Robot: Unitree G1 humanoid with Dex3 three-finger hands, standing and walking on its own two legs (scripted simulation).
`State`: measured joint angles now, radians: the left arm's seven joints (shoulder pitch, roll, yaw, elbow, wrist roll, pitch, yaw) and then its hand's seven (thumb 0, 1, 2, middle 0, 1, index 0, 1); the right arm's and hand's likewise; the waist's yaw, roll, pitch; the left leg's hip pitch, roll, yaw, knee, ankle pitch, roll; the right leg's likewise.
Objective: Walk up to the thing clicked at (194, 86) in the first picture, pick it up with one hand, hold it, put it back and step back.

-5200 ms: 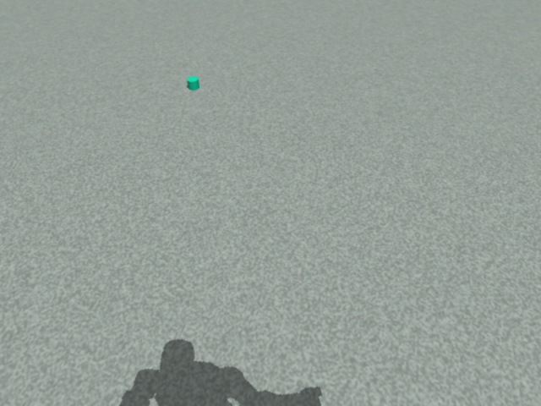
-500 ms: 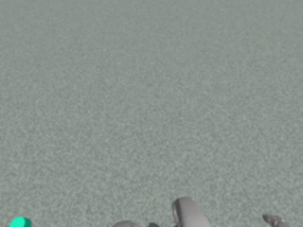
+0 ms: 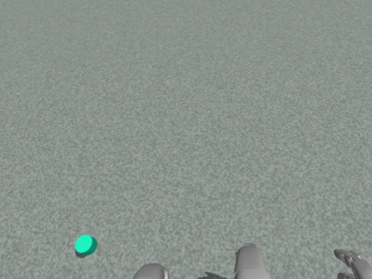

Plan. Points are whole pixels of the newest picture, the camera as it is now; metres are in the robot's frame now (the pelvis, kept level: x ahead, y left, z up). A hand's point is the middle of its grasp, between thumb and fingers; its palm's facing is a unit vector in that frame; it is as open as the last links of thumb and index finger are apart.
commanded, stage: walk up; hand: left
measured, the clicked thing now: (86, 244) +0.34 +0.52 -0.68
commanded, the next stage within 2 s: none
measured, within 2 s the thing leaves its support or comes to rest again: neither
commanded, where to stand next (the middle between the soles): -0.07 +0.35 m, yaw -11 degrees
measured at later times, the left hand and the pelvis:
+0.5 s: hand out of the picture -0.03 +0.52 -0.08, palm faces -0.08 -0.79 -0.61, open 7.4 cm; pelvis -0.11 +0.21 +0.01, yaw -2 degrees
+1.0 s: hand out of the picture -0.11 +0.67 -0.10, palm faces -0.15 -0.88 -0.46, open 7.4 cm; pelvis -0.19 +0.40 +0.03, yaw -9 degrees
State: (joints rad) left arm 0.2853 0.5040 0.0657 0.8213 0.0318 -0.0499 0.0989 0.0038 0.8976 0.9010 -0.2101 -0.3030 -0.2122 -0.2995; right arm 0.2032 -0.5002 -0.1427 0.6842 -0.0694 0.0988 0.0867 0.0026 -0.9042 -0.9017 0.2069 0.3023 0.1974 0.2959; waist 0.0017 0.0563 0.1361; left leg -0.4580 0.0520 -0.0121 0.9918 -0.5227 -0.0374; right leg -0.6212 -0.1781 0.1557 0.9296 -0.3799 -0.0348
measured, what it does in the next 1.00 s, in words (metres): steps to the left: right foot, then left foot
